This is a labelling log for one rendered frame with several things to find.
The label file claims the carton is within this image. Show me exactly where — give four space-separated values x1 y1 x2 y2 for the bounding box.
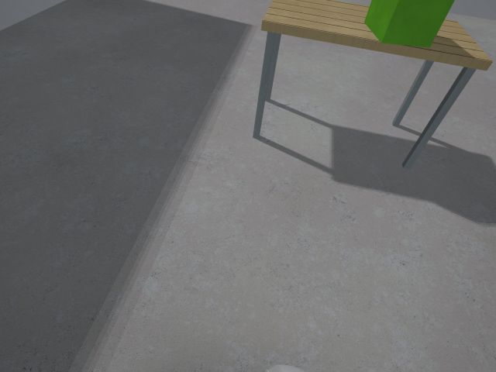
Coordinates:
364 0 455 47

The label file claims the table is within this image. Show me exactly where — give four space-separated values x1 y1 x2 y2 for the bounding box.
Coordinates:
253 0 493 169

